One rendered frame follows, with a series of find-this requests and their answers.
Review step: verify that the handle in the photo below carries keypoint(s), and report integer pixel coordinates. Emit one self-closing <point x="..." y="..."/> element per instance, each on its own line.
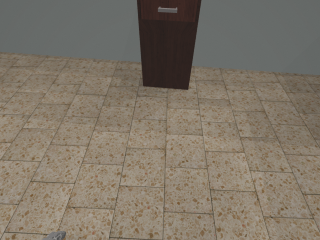
<point x="168" y="10"/>

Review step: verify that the cabinet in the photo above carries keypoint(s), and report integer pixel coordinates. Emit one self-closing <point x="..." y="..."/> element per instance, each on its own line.
<point x="167" y="49"/>

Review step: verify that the drawer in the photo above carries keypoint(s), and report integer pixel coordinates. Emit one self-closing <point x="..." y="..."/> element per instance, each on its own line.
<point x="186" y="10"/>

